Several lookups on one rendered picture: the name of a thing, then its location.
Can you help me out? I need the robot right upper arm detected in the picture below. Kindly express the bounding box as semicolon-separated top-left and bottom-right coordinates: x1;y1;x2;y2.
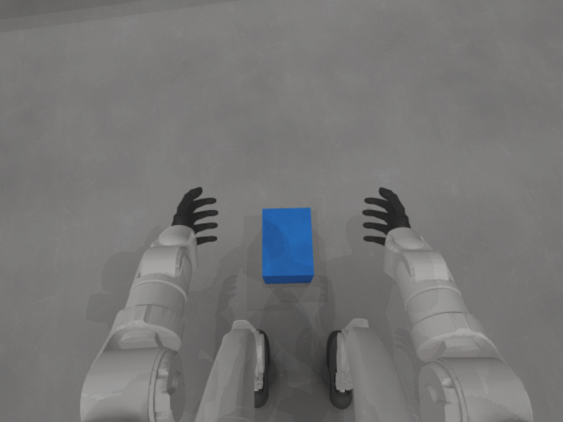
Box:
419;357;532;422

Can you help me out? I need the carton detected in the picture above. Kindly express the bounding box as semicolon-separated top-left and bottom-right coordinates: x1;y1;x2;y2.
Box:
262;207;314;284

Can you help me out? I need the robot left forearm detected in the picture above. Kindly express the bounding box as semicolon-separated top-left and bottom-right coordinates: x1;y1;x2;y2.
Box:
80;225;199;422

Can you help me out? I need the left robot thigh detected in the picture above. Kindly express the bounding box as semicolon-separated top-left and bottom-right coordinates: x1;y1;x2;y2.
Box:
194;329;265;422

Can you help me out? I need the robot right forearm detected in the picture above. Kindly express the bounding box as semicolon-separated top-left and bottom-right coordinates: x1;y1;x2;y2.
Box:
384;227;533;422

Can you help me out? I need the robot left upper arm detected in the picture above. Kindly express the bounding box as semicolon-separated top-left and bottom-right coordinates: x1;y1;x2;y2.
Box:
82;346;186;422

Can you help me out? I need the robot left hand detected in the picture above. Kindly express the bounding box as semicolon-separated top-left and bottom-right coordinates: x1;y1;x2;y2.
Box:
172;187;218;245

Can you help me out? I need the robot left foot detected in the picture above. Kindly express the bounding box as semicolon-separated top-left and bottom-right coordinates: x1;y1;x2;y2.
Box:
254;330;270;408

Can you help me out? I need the robot right hand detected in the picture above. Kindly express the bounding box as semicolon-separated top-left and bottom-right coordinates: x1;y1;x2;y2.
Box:
362;187;411;246

